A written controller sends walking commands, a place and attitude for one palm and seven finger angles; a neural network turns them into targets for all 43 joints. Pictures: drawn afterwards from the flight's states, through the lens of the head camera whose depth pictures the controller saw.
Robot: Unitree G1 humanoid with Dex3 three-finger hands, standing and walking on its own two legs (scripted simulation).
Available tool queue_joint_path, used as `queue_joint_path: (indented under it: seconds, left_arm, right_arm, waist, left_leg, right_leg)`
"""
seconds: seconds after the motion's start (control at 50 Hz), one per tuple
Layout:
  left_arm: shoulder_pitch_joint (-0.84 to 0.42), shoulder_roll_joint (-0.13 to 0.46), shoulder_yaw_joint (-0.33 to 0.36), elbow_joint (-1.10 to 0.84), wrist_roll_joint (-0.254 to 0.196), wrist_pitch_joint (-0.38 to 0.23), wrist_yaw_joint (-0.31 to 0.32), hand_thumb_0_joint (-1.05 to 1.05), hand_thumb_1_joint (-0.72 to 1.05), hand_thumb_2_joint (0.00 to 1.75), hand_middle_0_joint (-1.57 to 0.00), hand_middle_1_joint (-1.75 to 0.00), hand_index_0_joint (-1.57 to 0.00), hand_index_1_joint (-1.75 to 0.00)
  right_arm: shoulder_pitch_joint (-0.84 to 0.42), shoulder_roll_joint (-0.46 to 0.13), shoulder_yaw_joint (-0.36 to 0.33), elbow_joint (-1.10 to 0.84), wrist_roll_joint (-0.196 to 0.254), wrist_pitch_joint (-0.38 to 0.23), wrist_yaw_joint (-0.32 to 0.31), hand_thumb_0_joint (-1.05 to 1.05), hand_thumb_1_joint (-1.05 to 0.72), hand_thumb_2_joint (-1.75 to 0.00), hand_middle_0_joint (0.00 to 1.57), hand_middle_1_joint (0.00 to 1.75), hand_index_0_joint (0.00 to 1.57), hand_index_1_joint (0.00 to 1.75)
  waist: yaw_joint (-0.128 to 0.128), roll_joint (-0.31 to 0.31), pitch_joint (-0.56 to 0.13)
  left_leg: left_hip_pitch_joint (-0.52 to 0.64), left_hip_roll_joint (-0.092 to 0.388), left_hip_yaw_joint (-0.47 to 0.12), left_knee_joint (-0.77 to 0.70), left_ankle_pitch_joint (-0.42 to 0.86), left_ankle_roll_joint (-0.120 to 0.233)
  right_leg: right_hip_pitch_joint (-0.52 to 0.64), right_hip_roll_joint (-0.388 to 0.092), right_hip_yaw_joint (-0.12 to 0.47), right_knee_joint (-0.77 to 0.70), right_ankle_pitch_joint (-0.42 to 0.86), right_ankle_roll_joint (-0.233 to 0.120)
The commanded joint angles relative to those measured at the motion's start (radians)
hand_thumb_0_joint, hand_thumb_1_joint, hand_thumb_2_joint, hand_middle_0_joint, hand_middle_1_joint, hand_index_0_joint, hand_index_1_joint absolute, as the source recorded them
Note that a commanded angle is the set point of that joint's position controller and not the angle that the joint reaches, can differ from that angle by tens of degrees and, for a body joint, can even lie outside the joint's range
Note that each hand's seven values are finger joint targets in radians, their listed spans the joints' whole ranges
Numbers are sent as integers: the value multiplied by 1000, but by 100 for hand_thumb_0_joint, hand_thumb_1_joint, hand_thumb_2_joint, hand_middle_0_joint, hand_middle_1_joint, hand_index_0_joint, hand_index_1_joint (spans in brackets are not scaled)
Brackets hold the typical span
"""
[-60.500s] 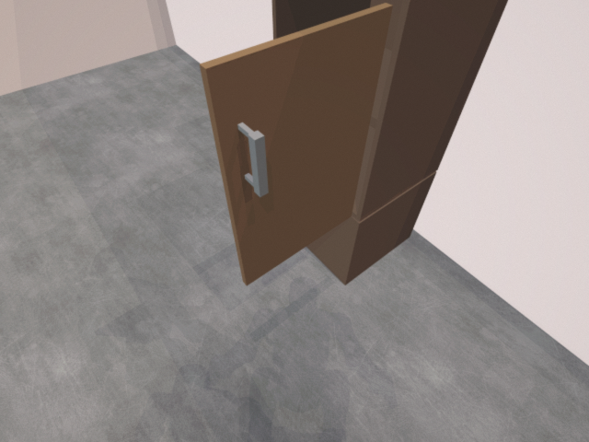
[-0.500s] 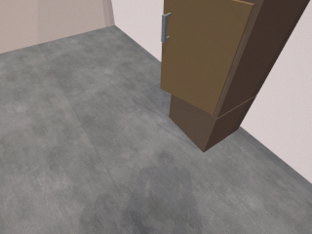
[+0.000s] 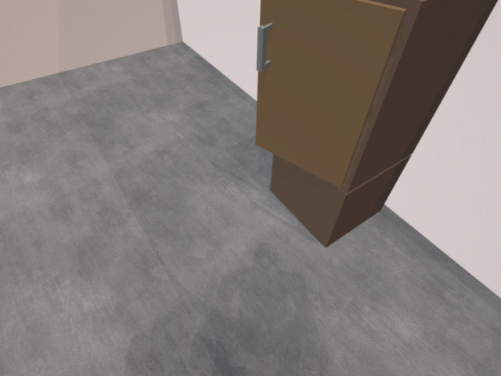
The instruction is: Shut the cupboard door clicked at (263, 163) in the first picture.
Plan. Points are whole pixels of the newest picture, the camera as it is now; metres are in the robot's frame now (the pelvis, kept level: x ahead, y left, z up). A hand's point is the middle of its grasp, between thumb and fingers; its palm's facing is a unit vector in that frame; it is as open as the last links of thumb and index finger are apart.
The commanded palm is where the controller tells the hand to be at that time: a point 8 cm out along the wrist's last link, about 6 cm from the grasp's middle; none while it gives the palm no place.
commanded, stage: walk to a spot facing it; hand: left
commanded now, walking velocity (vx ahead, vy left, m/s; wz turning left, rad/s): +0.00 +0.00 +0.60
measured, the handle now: (265, 47) +0.99 +0.00 +0.07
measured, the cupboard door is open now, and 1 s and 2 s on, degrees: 18 18 18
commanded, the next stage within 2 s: turn to face it in 1.58 s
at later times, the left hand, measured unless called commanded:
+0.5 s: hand out of the picture +0.02 +0.25 -0.18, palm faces +0.28 -0.94 -0.22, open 7.4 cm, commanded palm none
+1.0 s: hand out of the picture -0.04 +0.16 -0.15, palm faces +0.58 -0.76 -0.27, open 7.4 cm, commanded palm none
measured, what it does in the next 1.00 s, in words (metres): steps on the spot, turning left: right foot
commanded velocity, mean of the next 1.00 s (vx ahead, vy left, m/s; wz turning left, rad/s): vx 0.13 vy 0.00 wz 0.60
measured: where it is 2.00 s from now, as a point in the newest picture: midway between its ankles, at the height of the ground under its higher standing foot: (158, 361)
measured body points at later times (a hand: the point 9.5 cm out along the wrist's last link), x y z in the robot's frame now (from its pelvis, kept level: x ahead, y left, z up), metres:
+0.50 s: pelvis -0.01 +0.03 -0.01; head +0.03 +0.07 +0.44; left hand +0.00 +0.30 -0.16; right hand +0.09 -0.21 -0.14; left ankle +0.01 +0.11 -0.74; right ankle -0.01 -0.14 -0.66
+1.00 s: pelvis +0.06 +0.00 +0.00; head +0.11 +0.00 +0.45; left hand -0.07 +0.21 -0.13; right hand +0.25 -0.19 -0.16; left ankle -0.01 +0.13 -0.64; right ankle +0.05 -0.12 -0.74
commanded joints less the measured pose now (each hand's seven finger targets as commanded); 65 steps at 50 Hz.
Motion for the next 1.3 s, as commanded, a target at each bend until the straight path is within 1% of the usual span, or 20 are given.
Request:
queue_joint_path:
  seconds: [0.0,0.2,0.26,0.28,0.3,0.36,0.48,0.62,0.72,0.74,0.76,0.78,0.82,0.9,0.98,1.12,1.2,1.24,1.26,1.28]
  left_arm:
    - [81,112,31,-30,2,6,13,0,90,90,-20,-30,-20,-30]
    - [-19,203,90,-159,28,18,22,0,90,90,-20,-30,-20,-30]
    - [-52,207,96,-194,13,23,15,0,90,90,-20,-30,-20,-30]
    - [-12,146,90,-217,1,32,8,0,90,90,-20,-30,-20,-30]
    - [-79,127,76,-251,2,42,14,0,90,90,-20,-30,-20,-30]
    - [-122,151,92,-247,19,53,5,0,90,90,-20,-30,-20,-30]
    - [-88,154,91,-249,18,40,-9,0,90,90,-20,-30,-20,-30]
    - [-141,151,78,-303,17,37,-19,0,90,90,-20,-30,-20,-30]
    - [26,168,80,-267,15,19,-27,0,90,90,-20,-30,-20,-30]
    - [114,205,92,-248,22,10,-23,0,90,90,-20,-30,-20,-30]
    - [146,292,107,-250,40,1,-8,0,90,90,-20,-30,-20,-30]
    - [102,312,98,-261,26,2,1,0,90,90,-20,-30,-20,-30]
    - [-55,253,93,-300,14,-20,-1,0,90,90,-20,-30,-20,-30]
    - [16,154,65,-255,13,-55,-6,0,90,90,-20,-30,-20,-30]
    - [173,149,63,-195,18,-65,2,0,90,90,-20,-30,-20,-30]
    - [282,165,66,-158,28,-64,6,0,90,90,-20,-30,-20,-30]
    - [223,235,78,-178,18,-68,-2,0,90,90,-20,-30,-20,-30]
    - [174,240,79,-206,2,-71,-15,0,90,90,-20,-30,-20,-30]
    - [169,169,68,-253,-9,-65,-35,0,90,90,-20,-30,-20,-30]
    - [30,178,62,-321,-5,-54,-29,0,90,90,-20,-30,-20,-30]
  right_arm:
    - [57,-92,-21,-35,4,6,2,0,-90,-90,20,30,20,30]
    - [-31,-86,-69,-162,2,41,29,0,-90,-90,20,30,20,30]
    - [81,-111,-67,-149,1,25,37,0,-90,-90,20,30,20,30]
    - [131,-203,-82,-148,-9,15,31,0,-90,-90,20,30,20,30]
    - [172,-246,-95,-133,-11,24,14,0,-90,-90,20,30,20,30]
    - [56,-225,-90,-184,-17,24,6,0,-90,-90,20,30,20,30]
    - [31,-225,-89,-214,-7,9,-1,0,-90,-90,20,30,20,30]
    - [20,-247,-109,-237,-19,26,16,0,-90,-90,20,30,20,30]
    - [-59,-245,-117,-262,-14,31,25,0,-90,-90,20,30,20,30]
    - [-94,-207,-112,-274,-7,30,28,0,-90,-90,20,30,20,30]
    - [-83,-123,-98,-297,9,22,30,0,-90,-90,20,30,20,30]
    - [-111,-162,-101,-307,-10,15,36,0,-90,-90,20,30,20,30]
    - [-53,-171,-112,-282,-25,29,55,0,-90,-90,20,30,20,30]
    - [-57,-125,-92,-251,-16,27,79,0,-90,-90,20,30,20,30]
    - [-144,-106,-79,-270,-9,30,82,0,-90,-90,20,30,20,30]
    - [-332,-75,-49,-323,-10,16,94,0,-90,-90,20,30,20,30]
    - [-152,-114,-57,-289,-11,-6,79,0,-90,-90,20,30,20,30]
    - [111,-217,-89,-235,-22,-14,64,0,-90,-90,20,30,20,30]
    - [204,-356,-125,-213,-27,-21,51,0,-90,-90,20,30,20,30]
    - [256,-395,-130,-205,1,-15,40,0,-90,-90,20,30,20,30]
  waist:
    - [8,-2,46]
    - [14,-188,54]
    - [-46,-8,-28]
    - [-49,331,-50]
    - [-76,379,-72]
    - [-36,190,-18]
    - [-8,91,-93]
    - [-34,164,-78]
    - [40,163,-75]
    - [88,51,-72]
    - [105,-267,-66]
    - [84,-280,19]
    - [-15,-115,39]
    - [-17,-120,69]
    - [29,-163,45]
    - [79,-172,90]
    - [-20,-200,-20]
    - [-166,-86,-205]
    - [-179,193,-312]
    - [-194,101,-331]
  left_leg:
    - [-26,80,-108,-12,164,6]
    - [-267,43,-52,486,-337,-35]
    - [-35,52,-67,104,90,-17]
    - [58,247,-416,-10,449,73]
    - [64,360,-571,-72,602,167]
    - [-80,257,-489,-146,-59,97]
    - [43,176,-405,-117,112,85]
    - [-5,154,-523,-150,-272,146]
    - [-240,61,-511,-82,-388,103]
    - [-412,-15,-427,46,-430,57]
    - [-662,-128,-225,382,-430,-7]
    - [-691,-110,-180,634,-378,-27]
    - [-615,-29,-195,823,-196,-31]
    - [-579,1,-110,834,-35,-49]
    - [-621,12,-65,788,-27,-36]
    - [-580,11,39,434,-100,5]
    - [-220,-105,146,281,-162,74]
    - [283,-35,14,151,4,137]
    - [538,321,-521,120,202,294]
    - [543,401,-668,6,276,345]
  right_leg:
    - [-66,-105,41,-6,134,-25]
    - [-80,-389,62,10,364,-200]
    - [-138,-275,-97,303,345,-51]
    - [-323,-110,-150,546,-64,45]
    - [-406,-41,-33,701,-433,48]
    - [-440,-70,70,791,-209,32]
    - [-472,-51,84,746,-56,72]
    - [-402,-2,49,473,-155,65]
    - [-16,63,-9,103,-102,32]
    - [158,-6,62,-42,-154,8]
    - [295,-306,431,-226,-419,-78]
    - [119,-475,600,-290,-523,-130]
    - [-15,-397,428,-278,-416,-126]
    - [40,-248,54,-173,145,-62]
    - [181,-263,-46,-96,535,-37]
    - [273,-312,-126,-44,697,-71]
    - [207,-326,-216,194,1065,-62]
    - [-102,-288,-249,623,725,-10]
    - [-479,-101,-197,986,-208,43]
    - [-609,-81,-40,1109,-319,30]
